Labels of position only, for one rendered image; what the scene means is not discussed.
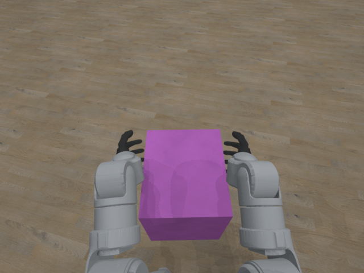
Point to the robot right upper arm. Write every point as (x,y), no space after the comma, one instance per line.
(276,265)

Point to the right robot forearm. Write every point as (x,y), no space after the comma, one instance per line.
(263,228)

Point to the robot right hand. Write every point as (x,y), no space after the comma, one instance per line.
(242,146)

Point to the robot left hand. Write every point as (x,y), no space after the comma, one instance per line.
(123,145)

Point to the robot left upper arm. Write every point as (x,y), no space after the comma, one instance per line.
(121,265)

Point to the left robot forearm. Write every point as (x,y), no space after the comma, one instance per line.
(115,217)

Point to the carton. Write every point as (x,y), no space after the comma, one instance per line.
(184,194)

